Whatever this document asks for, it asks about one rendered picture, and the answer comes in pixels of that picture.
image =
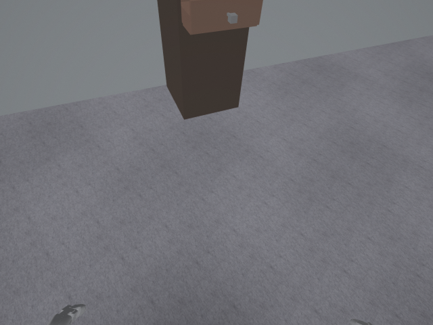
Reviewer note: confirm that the handle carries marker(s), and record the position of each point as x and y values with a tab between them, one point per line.
232	18

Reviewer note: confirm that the drawer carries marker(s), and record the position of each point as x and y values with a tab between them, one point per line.
206	16

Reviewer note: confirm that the robot left hand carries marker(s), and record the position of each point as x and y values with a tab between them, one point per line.
68	315

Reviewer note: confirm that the cabinet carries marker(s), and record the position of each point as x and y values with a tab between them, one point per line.
203	71

